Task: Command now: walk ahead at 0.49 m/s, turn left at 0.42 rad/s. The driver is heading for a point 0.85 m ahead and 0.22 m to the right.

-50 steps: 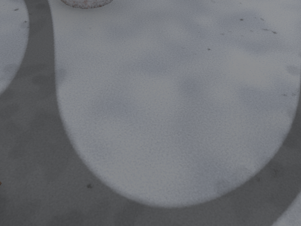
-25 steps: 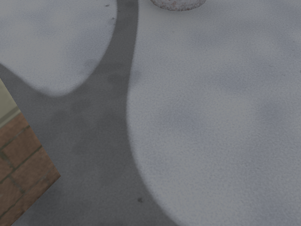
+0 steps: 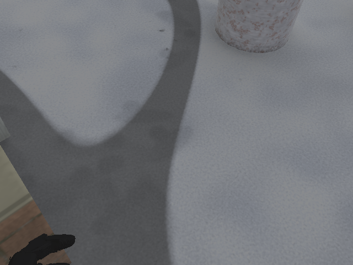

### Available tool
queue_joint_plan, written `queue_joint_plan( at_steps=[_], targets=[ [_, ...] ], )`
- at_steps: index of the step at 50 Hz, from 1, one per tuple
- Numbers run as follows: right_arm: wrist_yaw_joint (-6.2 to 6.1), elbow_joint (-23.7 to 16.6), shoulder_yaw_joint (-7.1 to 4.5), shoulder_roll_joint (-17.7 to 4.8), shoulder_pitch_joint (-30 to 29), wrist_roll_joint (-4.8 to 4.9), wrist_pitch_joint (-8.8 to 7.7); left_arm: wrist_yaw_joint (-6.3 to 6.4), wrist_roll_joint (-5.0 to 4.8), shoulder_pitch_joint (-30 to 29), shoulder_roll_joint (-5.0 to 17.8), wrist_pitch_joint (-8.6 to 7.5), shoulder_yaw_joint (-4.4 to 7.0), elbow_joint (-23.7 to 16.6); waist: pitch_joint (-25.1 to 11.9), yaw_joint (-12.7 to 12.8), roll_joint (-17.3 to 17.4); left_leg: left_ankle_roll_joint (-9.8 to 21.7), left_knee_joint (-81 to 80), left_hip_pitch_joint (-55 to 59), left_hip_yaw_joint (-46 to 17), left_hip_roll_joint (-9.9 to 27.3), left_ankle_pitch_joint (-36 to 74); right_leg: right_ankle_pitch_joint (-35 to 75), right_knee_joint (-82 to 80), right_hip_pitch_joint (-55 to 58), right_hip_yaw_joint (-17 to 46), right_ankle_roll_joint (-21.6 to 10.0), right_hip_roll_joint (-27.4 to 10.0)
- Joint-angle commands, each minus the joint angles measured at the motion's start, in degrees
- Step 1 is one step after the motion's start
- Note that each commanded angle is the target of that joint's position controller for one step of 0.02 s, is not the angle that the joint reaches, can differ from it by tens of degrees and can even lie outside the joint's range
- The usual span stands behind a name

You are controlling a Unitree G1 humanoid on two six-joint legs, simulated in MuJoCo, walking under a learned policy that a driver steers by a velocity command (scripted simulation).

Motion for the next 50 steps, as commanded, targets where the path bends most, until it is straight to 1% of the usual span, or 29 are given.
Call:
queue_joint_plan(
  at_steps=[1, 5, 6, 7, 8, 9, 10, 11, 12, 14, 16, 18, 20, 22, 23, 27, 29, 30, 31, 32, 33, 34, 36, 39, 41, 43, 44, 46, 50],
  targets=[
    [-0.59, -0.46, -1.68, -7.06, 3.72, 0.11, -0.31, -1.15, -0.26, -7.61, 3.64, -1.72, 0.74, -6.11, 0.11, -1.07, 7.47, 5.22, -0.98, -0.95, -9.6, 14.46, 12.05, 1.8, -4.44, 3.42, -2.26, -1.26, 2.58],
    [-1.75, 0.44, -1.56, -7.83, 2.22, -0.78, 1.27, -2.1, -0.51, -3.56, 5.32, -1.33, 1.99, -6.04, -1.36, 2.17, 9.91, 3.51, 6.93, 4.24, -11.18, 16.54, 32.18, -9.42, -7.49, 10.66, -4.08, -4.62, 5.23],
    [-1.51, -0.55, -1.67, -8.51, 0.02, -0.77, 1.48, -1.82, 0.0, 2.1, 6.49, -1.17, 2.93, -4.97, -5.44, 5.48, 9.88, 2.88, 12.97, 3.15, -9.72, 14.47, 43.21, -7.89, -9.23, 20.34, -5.82, -6.38, 7.2],
    [-1.31, -1.87, -1.22, -8.29, -2.84, -0.94, 1.29, -1.54, 0.5, 10.96, 8.61, -1.09, 3.78, -3.21, -11.73, 10.22, 8.5, 1.15, 23.62, -1.62, -7.37, 12.18, 44.41, -4.94, -9.02, 33.6, -3.41, -9.84, 3.43],
    [-1.25, -3.03, 0.09, -4.49, -0.88, -2.15, 0.78, -1.08, 0.65, 21.09, 11.8, -0.62, 4.18, -2.41, -21.36, 11.93, 0.03, -0.84, 41.59, -13.49, -3.86, 7.15, 21.09, -2.69, -5.25, 52.11, 9.98, -15.01, -7.73],
    [-0.7, -1.19, 1.19, -1.52, 11.12, -0.79, 0.38, -1.52, -0.61, 22.11, 14.28, 0.08, 4.76, -0.17, -25.91, 5.95, -18.17, -4.35, 57.88, -31.77, -1.08, -0.74, -19.53, -11.3, -12.25, 64.74, 37.47, -24.78, -19.41],
    [-0.64, 0.12, 0.31, -6.91, 8.09, -0.4, 0.04, -1.17, -2.36, 20.32, 8.55, 0.34, 3.59, -0.82, -18.77, 7.43, -9.06, -4.13, 63.99, -38.19, -1.95, 4.48, -17.35, -24.33, -16.13, 59.2, 40.32, -22.58, -17.49],
    [-0.52, -2.11, -0.3, -9.06, -1.32, -0.5, -0.29, -0.71, -2.27, 16.1, 5.88, 0.84, 2.75, -1.94, -9.89, 8.36, -2.17, -4.08, 63.38, -39.91, 0.36, 6.86, -11.96, -24.34, -17.24, 49.77, 30.95, -19.82, -14.25],
    [-0.63, -3.72, -0.2, -8.25, -6.75, -1.48, -0.7, -0.82, -1.18, 13.29, 5.62, 1.34, 2.12, -2.63, -5.24, 7.17, 3.32, -4.21, 60.54, -38.49, 2.27, 8.57, -8.58, -17.86, -18.83, 40.9, 24.79, -18.45, -11.27],
    [0.24, -4.43, -0.83, -7.53, -7.91, -1.5, -1.72, -0.28, -0.79, 12.97, 5.6, 0.46, 1.98, -2.19, -1.95, 4.4, -0.36, -5.03, 53.07, -35.89, 2.26, 11.34, -5.22, -12.45, -21.93, 34.73, 19.8, -17.57, -6.96],
    [0.78, -5.5, -0.75, -6.62, -9.41, -1.77, -2.41, 0.18, -1.03, 15.54, 4.21, 0.22, 1.62, -1.14, -3.73, 5.1, -2.35, -6.39, 45.89, -34.96, 3.18, 12.26, -3.31, -7.81, -22.95, 35.14, 16.52, -17.78, -5.11],
    [0.89, -7.28, -0.31, -5.17, -13.78, -2.29, -2.41, 0.9, -1.58, 16.86, 5.98, 0.36, 2.12, -0.22, -2.6, 5.41, -1.98, -8.73, 38.08, -34.35, 4.69, 11.93, -0.73, -3.5, -23.71, 32.12, 14.09, -18.49, -4.41],
    [1.01, -8.06, 0.75, -2.78, -17.71, -3.03, -2.21, 0.85, -0.95, 16.73, 7.51, 1.21, 2.38, -0.72, -2.39, 6.14, -0.19, -9.41, 28.84, -31.01, 5.66, 10.62, 5.59, -2.05, -23.63, 27.91, 11.99, -18.04, -3.43],
    [1.48, -8.75, 0.91, -2.75, -22.21, -2.74, -2.43, 1.05, -1.49, 18.35, 8.54, 1.84, 2.63, -0.32, -2.15, 7.83, -0.93, -9.49, 21.21, -26.04, 6.19, 8.71, 13.37, -4.03, -22.75, 24.85, 10.42, -16.34, -1.78],
    [1.42, -8.38, 1.04, -3.23, -21.87, -1.77, -2.68, 1.2, -1.9, 20.1, 8.37, 2.38, 2.78, 0.73, -1.79, 8.54, -2.89, -8.76, 17.12, -21.89, 6.43, 7.98, 17.33, -6.79, -22.86, 23.18, 9.44, -15.1, -0.73],
    [1.38, -9.27, -0.77, -7.38, -24.82, -1.13, -3.17, 1.14, -2.17, 22.27, 7.42, 2.62, 2.63, 1.78, -2.22, 8.07, -3.0, -7.64, 12.79, -15.98, 4.32, 6.53, 12.46, -13.45, -18.35, 26.22, 16.31, -13.37, -3.53],
    [0.95, -8.4, -2.09, -9.53, -18.97, -1.01, -3.15, 0.87, -2.19, 21.11, 6.48, 2.49, 2.46, 1.5, -3.57, 4.09, -4.9, -4.64, 8.6, -8.02, 4.93, 7.97, 9.76, -11.47, -13.2, 26.7, 16.43, -11.16, -2.19],
    [0.52, -7.46, -2.99, -11.49, -12.59, -1.72, -3.14, 0.53, -1.95, 20.64, 3.91, 2.28, 1.62, 0.91, -8.85, 0.99, -3.44, -2.06, 8.58, 2.83, 1.9, 12.55, 9.72, -11.5, -3.53, 23.77, 13.54, -9.11, 0.85],
    [0.02, -6.23, -3.9, -14.92, -3.44, -1.8, -2.58, 0.63, -0.76, 22.51, -0.04, 2.25, 0.32, -0.38, -16.89, -0.91, 6.75, 1.2, 9.1, 17.52, -9.97, 23.73, 10.5, -30.74, 13.89, 14.76, 6.78, -6.38, 6.06],
    [0.52, -3.96, -4.64, -16.65, -0.95, -2.14, -1.32, 1.09, -3.23, 29.65, 1.38, 1.89, 0.57, -1.33, -19.71, 2.4, 21.92, 9.33, 2.12, 22.65, -35.67, 35.1, -8.46, -43.64, 28.63, -0.79, 2.62, -5.02, 7.57],
    [0.33, -4.84, -3.86, -11.67, -3.21, -1.12, -1.21, 1.26, -3.63, 30.02, 5.37, 2.75, 1.59, 0.75, -13.34, 1.83, 15.93, 7.5, 0.54, 15.83, -34.32, 32.73, -18.96, -38.42, 36.2, -4.85, 3.87, -4.04, 3.66],
    [0.18, -4.56, -2.83, -8.56, -5.55, -0.46, -1.74, 1.33, -2.73, 23.68, 7.16, 3.25, 2.29, -0.05, -6.21, 1.11, 13.0, 3.65, -0.7, 7.89, -21.85, 28.33, -15.65, -33.75, 35.71, -4.96, 2.45, -3.89, 2.29],
    [-0.03, -3.95, -2.37, -6.37, -10.86, -1.48, -2.17, 1.42, -1.3, 21.41, 5.56, 4.2, 2.58, -0.14, -1.98, 3.67, 9.33, 1.5, -2.62, -1.0, -10.54, 23.54, -2.01, -27.03, 33.3, -1.2, 1.27, -2.86, -0.33],
    [-0.73, -2.77, -3.17, -6.78, -9.74, -1.31, -2.89, 1.47, -1.79, 21.36, 1.85, 4.83, 2.34, -1.55, -1.65, 4.51, 9.62, 1.87, -5.08, -4.42, -3.32, 22.35, 5.81, -21.68, 31.49, 0.81, 0.75, -1.13, -1.8],
    [-0.69, -2.56, -3.53, -6.56, -8.89, -1.94, -3.23, 1.32, -1.52, 17.74, 2.05, 5.98, 2.29, -3.3, -0.79, 3.8, 7.91, 3.2, -6.18, -4.17, 1.37, 22.21, 8.8, -17.51, 29.57, -2.06, 0.14, -0.8, -2.58],
    [-0.53, -2.28, -3.64, -7.59, -8.59, -2.77, -2.4, 1.21, -2.76, 13.11, 2.32, 5.3, 2.29, -5.56, 0.25, 3.49, 6.82, 4.75, -7.86, -2.62, 2.73, 23.05, 11.03, -16.19, 24.42, -4.33, -0.21, -0.78, -3.14],
    [-1.01, -2.48, -3.71, -7.97, -7.75, -2.01, -2.33, 0.94, -1.81, 11.39, 1.96, 5.16, 1.86, -5.74, -0.19, 3.0, 5.98, 4.61, -7.87, -1.1, 4.41, 22.75, 11.05, -13.91, 21.21, -4.31, -0.95, -0.92, -2.68],
    [-1.32, -2.42, -3.39, -8.34, -8.04, -1.75, -2.11, -0.01, -2.42, 8.59, 0.88, 4.59, 1.31, -6.11, 0.14, 2.57, 7.46, 3.12, -6.34, 0.41, 8.09, 21.78, 14.09, -8.94, 15.46, -4.1, -1.98, -1.53, -2.37],
    [-1.95, -1.88, -4.01, -11.76, -7.76, -0.42, -0.93, -1.5, -1.37, 1.98, 1.34, 3.88, 1.05, -9.14, 2.8, 1.26, 6.84, 1.18, -4.0, -0.09, 13.87, 22.81, 25.6, -8.54, 6.31, 1.11, -6.76, -2.89, -0.8]
  ],
)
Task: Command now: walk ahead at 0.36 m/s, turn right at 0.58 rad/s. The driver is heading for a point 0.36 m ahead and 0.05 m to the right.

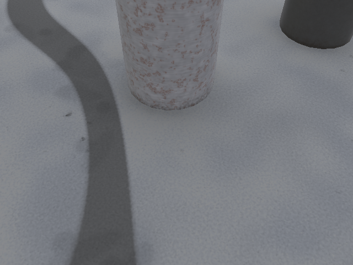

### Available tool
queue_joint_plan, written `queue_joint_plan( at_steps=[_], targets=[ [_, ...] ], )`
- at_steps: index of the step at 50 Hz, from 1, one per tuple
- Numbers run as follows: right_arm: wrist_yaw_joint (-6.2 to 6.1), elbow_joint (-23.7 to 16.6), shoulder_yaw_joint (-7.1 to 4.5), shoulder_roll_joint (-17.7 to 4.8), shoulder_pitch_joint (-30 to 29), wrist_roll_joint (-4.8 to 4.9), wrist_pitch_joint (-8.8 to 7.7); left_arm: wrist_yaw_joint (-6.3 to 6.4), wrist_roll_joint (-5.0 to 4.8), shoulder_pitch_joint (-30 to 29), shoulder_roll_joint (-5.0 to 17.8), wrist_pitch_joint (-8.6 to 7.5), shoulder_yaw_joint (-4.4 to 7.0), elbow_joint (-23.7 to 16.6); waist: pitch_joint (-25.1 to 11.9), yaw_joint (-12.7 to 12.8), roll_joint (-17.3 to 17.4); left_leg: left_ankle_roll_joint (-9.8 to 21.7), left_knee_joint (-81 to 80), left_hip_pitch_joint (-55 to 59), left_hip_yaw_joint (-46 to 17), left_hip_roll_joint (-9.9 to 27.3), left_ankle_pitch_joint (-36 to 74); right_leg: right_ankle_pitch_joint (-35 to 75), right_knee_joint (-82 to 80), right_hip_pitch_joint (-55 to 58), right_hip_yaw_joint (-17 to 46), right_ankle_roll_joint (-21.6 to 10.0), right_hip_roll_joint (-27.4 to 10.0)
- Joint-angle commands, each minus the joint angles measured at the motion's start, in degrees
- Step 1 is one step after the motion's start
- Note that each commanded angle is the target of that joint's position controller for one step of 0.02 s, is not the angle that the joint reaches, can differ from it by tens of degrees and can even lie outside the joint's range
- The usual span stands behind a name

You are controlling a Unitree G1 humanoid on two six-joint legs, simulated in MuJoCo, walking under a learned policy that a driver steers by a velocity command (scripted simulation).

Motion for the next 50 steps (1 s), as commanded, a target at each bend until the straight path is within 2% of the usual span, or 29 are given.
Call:
queue_joint_plan(
  at_steps=[1, 2, 3, 4, 5, 6, 7, 8, 9, 10, 11, 12, 15, 16, 20, 22, 24, 27, 28, 29, 30, 31, 32, 33, 34, 36, 42, 43, 50],
  targets=[
    [-0.78, -4.6, -2.41, -11.18, -5.83, 0.83, -0.04, -1.09, 0.51, -5.41, 1.89, -1.02, 0.0, -6.28, 2.74, 1.74, 7.41, 7.39, -2.42, -2.14, -3.5, 14.73, 33.56, -0.44, -5.55, 3.2, -3.48, -1.15, 0.91],
    [-0.66, -4.26, -2.3, -10.91, -5.09, 1.29, 0.26, -1.46, 0.74, -4.93, 2.66, -0.85, 0.31, -6.47, 1.21, 1.59, 7.47, 6.73, 0.05, -0.23, -1.7, 14.05, 38.17, -1.15, -6.6, 5.62, -5.27, -1.5, 2.54],
    [-0.39, -4.28, -2.54, -12.01, -5.18, 1.7, 0.94, -1.85, 1.03, -2.87, 3.71, -0.4, 0.94, -6.31, -0.84, 2.9, 8.39, 6.45, 4.84, 0.26, -0.69, 13.48, 44.3, -4.98, -7.29, 9.67, -6.74, -2.41, 4.4],
    [-0.28, -4.5, -2.68, -12.32, -6.01, 2.3, 1.48, -2.08, 1.07, 2.3, 5.48, -0.11, 1.97, -5.39, -3.55, 6.13, 7.67, 5.7, 12.36, -0.68, 0.21, 12.8, 48.7, -4.87, -9.86, 16.57, -7.64, -3.91, 6.34],
    [-0.19, -4.55, -2.12, -11.4, -6.1, 1.38, 1.49, -1.88, 0.58, 10.66, 7.7, -0.2, 3.43, -3.64, -5.76, 11.03, 6.22, 4.19, 22.92, -6.93, 0.72, 11.37, 48.72, -1.98, -12.4, 27.76, -6.4, -6.49, 7.58],
    [-0.02, -4.69, -1.56, -9.32, -1.04, -0.8, 0.77, -0.69, -0.27, 13.08, 12.14, -0.4, 4.72, -4.39, -10.23, 11.96, -3.38, 0.35, 39.22, -17.29, 1.55, 7.43, 22.4, 16.88, -13.92, 39.66, 4.76, -10.73, 0.48],
    [1.29, -6.44, 0.6, -3.17, 6.49, -3.61, -0.06, 0.0, 1.64, 7.95, 18.54, -0.45, 4.6, -6.88, -17.22, 2.93, -18.79, -3.76, 60.68, -35.38, -3.79, -3.0, -24.19, 35.06, -13.2, 52.83, 30.65, -22.83, -14.42],
    [2.33, -5.74, 0.31, -8.53, 4.71, -1.56, -0.7, -0.41, 1.92, 8.92, 15.04, -0.39, 3.67, -9.45, -28.97, 7.77, -10.94, -3.4, 65.14, -36.38, -15.66, -2.16, -24.34, 27.76, -19.17, 55.02, 38.79, -26.11, -16.71],
    [2.19, -7.09, -0.11, -10.22, -3.2, 0.68, -0.53, -0.6, 1.81, 7.4, 11.76, -0.55, 2.89, -8.2, -23.0, 8.91, -5.65, -2.78, 64.47, -39.12, -15.66, -0.48, -17.57, 19.86, -21.36, 50.23, 31.67, -22.93, -13.82],
    [1.34, -7.11, 0.28, -8.82, -5.88, 0.18, 0.17, -0.34, 0.69, 4.82, 9.69, -0.79, 2.44, -7.19, -15.59, 7.52, -1.74, -2.44, 59.99, -41.15, -14.52, 1.81, -12.77, 17.84, -21.24, 43.25, 24.5, -19.01, -10.35],
    [0.42, -6.61, 0.33, -8.27, -6.81, -0.94, 0.98, 0.23, 0.14, 3.1, 8.68, -0.51, 2.17, -6.91, -11.21, 6.07, -0.26, -2.54, 56.33, -39.51, -14.42, 3.07, -10.09, 18.03, -21.88, 35.6, 20.63, -16.72, -7.83],
    [-0.12, -5.35, 0.04, -8.7, -4.47, -1.48, 2.02, 0.55, 0.17, 1.88, 7.61, -0.07, 1.56, -7.14, -10.36, 4.2, -0.6, -2.51, 54.42, -35.36, -14.55, 3.63, -7.65, 19.38, -23.06, 30.22, 17.35, -16.19, -5.97],
    [-0.14, -4.2, 0.59, -7.18, -2.48, -1.85, 3.2, 0.68, 1.47, 0.58, 8.42, 0.11, 1.84, -6.31, -11.31, 2.06, -0.61, -3.67, 50.38, -30.62, -13.76, 2.27, -4.61, 25.55, -24.77, 24.73, 15.08, -17.57, -5.48],
    [-0.19, -4.18, 0.96, -5.72, -3.58, -1.51, 2.94, 1.05, 1.44, 1.28, 8.0, 0.2, 1.51, -5.75, -12.07, 2.23, -0.33, -4.05, 48.62, -31.15, -14.13, 1.84, -3.37, 24.39, -24.65, 26.08, 15.63, -17.2, -5.7],
    [-0.36, -4.5, 1.16, -5.27, -6.73, -1.26, 3.29, 2.43, 1.26, 0.76, 7.06, 0.89, 0.82, -5.33, -10.44, 3.55, -2.29, -4.7, 42.03, -33.94, -15.08, 2.33, 3.08, 11.42, -26.25, 27.38, 15.3, -15.9, -4.87],
    [-0.42, -4.91, 1.19, -5.12, -9.03, -0.78, 3.31, 2.3, 1.79, 0.91, 7.14, 1.02, 0.47, -4.94, -9.14, 4.02, -3.77, -4.8, 36.93, -30.77, -14.75, 2.11, 5.14, 5.2, -26.65, 26.0, 14.2, -15.43, -3.67],
    [-0.58, -4.94, 1.32, -4.35, -10.51, -0.75, 3.7, 2.55, 2.02, 1.29, 4.92, 1.06, -0.29, -4.32, -6.46, 5.03, -4.27, -4.72, 31.98, -28.23, -14.89, 1.95, 5.48, 1.71, -27.05, 24.03, 14.54, -14.33, -2.94],
    [0.2, -4.85, 1.61, -3.63, -10.3, -1.01, 3.41, 2.15, 1.63, 2.69, 4.68, 1.27, -0.61, -2.88, -5.98, 5.56, -5.86, -4.19, 26.02, -22.32, -13.85, 1.04, 3.21, 3.84, -25.44, 24.26, 15.06, -14.31, -3.08],
    [0.5, -5.22, 2.04, -2.5, -11.56, -0.73, 3.09, 2.25, 2.18, 2.99, 3.17, 1.32, -1.13, -2.3, -5.39, 5.35, -4.53, -3.35, 23.41, -19.79, -13.91, 1.09, 2.87, 4.84, -24.71, 24.12, 15.63, -13.98, -3.11],
    [0.84, -4.73, 2.19, -2.01, -10.47, -0.74, 2.75, 2.19, 1.97, 2.15, 2.81, 1.36, -1.38, -2.12, -5.23, 4.16, -4.15, -2.59, 18.88, -16.81, -13.3, 0.73, 4.19, 6.13, -23.37, 24.0, 15.59, -13.23, -2.76],
    [1.27, -3.69, 2.37, -1.55, -8.3, -0.99, 2.33, 2.11, 1.49, 1.58, 2.05, 1.36, -1.7, -1.86, -5.14, 2.47, -3.31, -1.57, 11.28, -11.9, -12.84, 0.69, 10.81, 6.18, -22.05, 23.22, 15.06, -11.54, -1.57],
    [1.6, -3.03, 2.25, -3.08, -7.22, -1.75, 2.0, 2.07, 1.57, 3.73, 1.14, 1.03, -1.92, -1.1, -5.08, 2.67, -0.7, -0.29, 7.65, -7.59, -15.44, 2.94, 21.98, 3.62, -20.45, 22.31, 14.18, -8.49, 0.66],
    [1.4, -3.19, 1.31, -7.55, -7.94, -1.79, 2.07, 2.04, 2.43, 9.02, 1.77, 0.85, -1.52, -0.41, -5.16, 6.68, 6.45, 2.05, 8.76, -4.57, -19.43, 7.82, 32.59, -6.97, -17.11, 20.61, 10.99, -5.5, 5.44],
    [1.21, -3.19, 1.57, -6.4, -10.83, -1.5, 2.44, 2.34, 2.6, 10.13, 1.58, 1.23, -1.47, -0.06, -4.87, 8.28, 11.94, 5.56, 7.34, -8.2, -20.94, 9.71, 26.8, -16.64, -17.95, 21.48, 7.05, -3.33, 7.97],
    [1.43, -4.05, 2.27, -3.61, -13.27, -1.49, 2.59, 2.69, 2.48, 6.11, 3.54, 1.62, -1.2, -0.6, -2.62, 6.62, 10.92, 6.03, 4.7, -13.27, -21.16, 8.23, 15.84, -15.29, -19.38, 23.72, 6.77, -2.57, 7.59],
    [1.53, -3.84, 2.65, -2.81, -13.56, -1.21, 2.31, 3.25, 2.12, 2.24, 3.06, 2.58, -1.13, -0.9, -1.73, 4.94, 8.46, 3.4, 4.1, -13.69, -18.34, 4.72, 8.12, -10.33, -19.74, 24.83, 7.59, -2.81, 7.16],
    [0.92, -2.14, 2.69, -2.94, -11.13, -0.94, 2.01, 2.77, 1.85, 2.69, 1.94, 2.84, -0.96, 0.82, -3.62, 3.81, 3.12, 2.71, 5.7, -9.46, -15.76, 3.06, 13.34, -2.58, -20.84, 26.82, 8.78, -3.48, 5.98],
    [1.02, -1.71, 2.99, -1.56, -10.61, -0.96, 2.15, 2.84, 1.49, 2.78, 0.99, 3.15, -1.02, 1.8, -3.8, 3.39, 2.5, 2.56, 5.34, -8.39, -15.71, 3.15, 13.54, -2.97, -21.32, 26.52, 8.73, -3.72, 6.03],
    [1.22, 0.34, 3.14, -1.47, -11.34, -0.83, 2.05, 3.65, 1.53, 3.7, 1.43, 3.68, -0.45, 5.66, -2.17, 3.71, 1.97, 2.28, 3.7, -8.98, -14.95, 2.45, 12.64, -2.07, -22.79, 28.76, 9.01, -3.59, 5.58]
  ],
)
